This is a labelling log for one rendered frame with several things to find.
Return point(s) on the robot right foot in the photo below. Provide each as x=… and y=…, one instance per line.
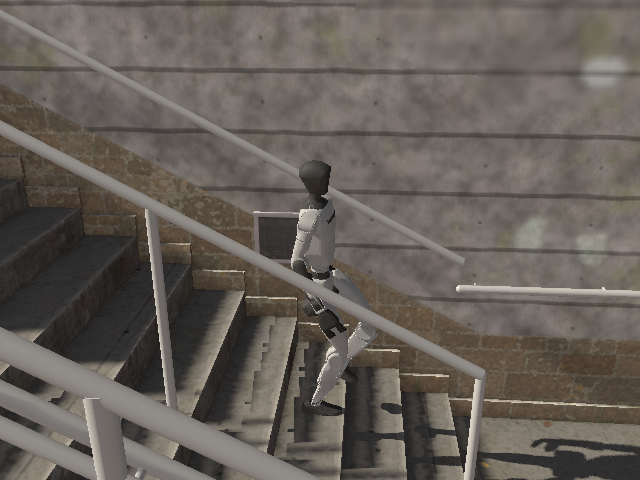
x=323, y=409

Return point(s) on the right robot upper arm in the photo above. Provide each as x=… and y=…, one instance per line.
x=306, y=227

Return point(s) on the robot right hand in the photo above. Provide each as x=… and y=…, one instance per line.
x=328, y=320

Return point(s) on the right robot forearm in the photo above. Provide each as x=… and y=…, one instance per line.
x=300, y=268

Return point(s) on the robot left hand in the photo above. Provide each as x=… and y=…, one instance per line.
x=330, y=269

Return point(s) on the robot left thigh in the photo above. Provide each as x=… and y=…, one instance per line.
x=349, y=290

